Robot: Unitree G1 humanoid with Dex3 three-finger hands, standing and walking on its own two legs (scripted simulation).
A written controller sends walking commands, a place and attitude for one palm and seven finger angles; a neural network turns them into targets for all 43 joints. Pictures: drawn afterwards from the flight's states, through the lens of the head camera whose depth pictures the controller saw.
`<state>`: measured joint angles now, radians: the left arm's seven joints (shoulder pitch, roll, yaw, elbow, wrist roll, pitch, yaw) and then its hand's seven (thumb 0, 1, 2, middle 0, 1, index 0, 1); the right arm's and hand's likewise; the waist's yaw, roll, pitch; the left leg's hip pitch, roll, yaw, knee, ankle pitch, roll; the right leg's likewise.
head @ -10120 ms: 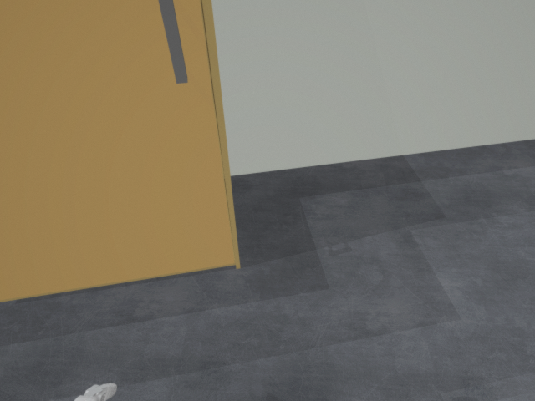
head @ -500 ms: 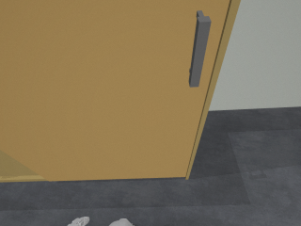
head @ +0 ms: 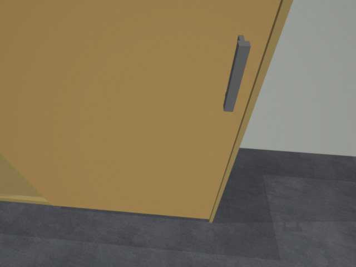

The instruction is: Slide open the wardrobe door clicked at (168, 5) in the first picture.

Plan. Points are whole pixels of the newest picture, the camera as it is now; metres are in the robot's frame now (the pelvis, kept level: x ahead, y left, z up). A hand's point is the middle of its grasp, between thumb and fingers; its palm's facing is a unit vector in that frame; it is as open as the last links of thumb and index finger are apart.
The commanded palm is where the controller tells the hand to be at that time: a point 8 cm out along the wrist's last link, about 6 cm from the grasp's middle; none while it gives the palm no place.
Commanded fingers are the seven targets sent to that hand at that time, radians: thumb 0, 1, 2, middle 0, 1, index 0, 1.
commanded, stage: come to a stop and stand still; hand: right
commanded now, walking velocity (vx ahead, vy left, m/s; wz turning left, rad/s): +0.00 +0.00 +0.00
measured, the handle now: (234, 75) +0.48 -0.09 +0.21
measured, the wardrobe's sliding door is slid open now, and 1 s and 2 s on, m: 0.00 0.00 0.00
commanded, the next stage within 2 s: look again from close up in 0.50 s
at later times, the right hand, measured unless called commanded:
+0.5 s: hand out of the picture -0.07 -0.13 -0.18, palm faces +0.03 +0.99 -0.14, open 7.3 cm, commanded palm none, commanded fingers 0.00 -0.90 -0.90 0.20 0.30 0.20 0.30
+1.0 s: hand out of the picture +0.02 -0.15 -0.18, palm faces +0.00 +0.98 -0.19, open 7.3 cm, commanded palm none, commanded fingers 0.00 -0.90 -0.90 0.20 0.30 0.20 0.30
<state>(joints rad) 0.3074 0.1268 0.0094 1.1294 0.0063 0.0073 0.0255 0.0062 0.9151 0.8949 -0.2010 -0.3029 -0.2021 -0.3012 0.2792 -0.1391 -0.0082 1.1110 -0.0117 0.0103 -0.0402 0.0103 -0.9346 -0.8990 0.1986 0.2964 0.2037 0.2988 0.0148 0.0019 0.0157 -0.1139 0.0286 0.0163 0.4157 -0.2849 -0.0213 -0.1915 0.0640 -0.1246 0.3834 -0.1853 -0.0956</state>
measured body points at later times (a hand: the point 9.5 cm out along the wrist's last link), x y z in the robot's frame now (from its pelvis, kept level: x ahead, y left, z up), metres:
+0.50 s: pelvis -0.02 +0.01 -0.01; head +0.00 +0.01 +0.44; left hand -0.03 +0.23 -0.16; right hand -0.07 -0.18 -0.17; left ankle -0.04 +0.13 -0.74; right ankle +0.02 -0.05 -0.74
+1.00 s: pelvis +0.00 +0.02 +0.00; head +0.01 +0.02 +0.45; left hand +0.02 +0.25 -0.16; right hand +0.02 -0.20 -0.16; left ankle -0.04 +0.13 -0.74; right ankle +0.02 -0.05 -0.74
